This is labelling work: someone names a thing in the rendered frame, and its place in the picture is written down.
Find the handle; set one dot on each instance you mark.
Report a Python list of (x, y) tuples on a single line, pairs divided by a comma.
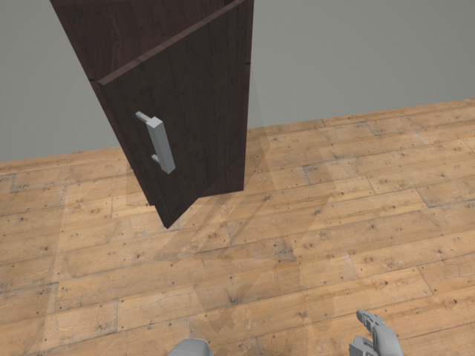
[(160, 142)]

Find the cupboard door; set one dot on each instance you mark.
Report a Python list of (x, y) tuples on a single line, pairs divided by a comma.
[(194, 83)]

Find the robot left thigh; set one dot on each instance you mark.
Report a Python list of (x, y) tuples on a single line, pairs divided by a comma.
[(191, 347)]

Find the right robot hand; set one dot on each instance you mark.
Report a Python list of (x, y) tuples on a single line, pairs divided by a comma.
[(384, 339)]

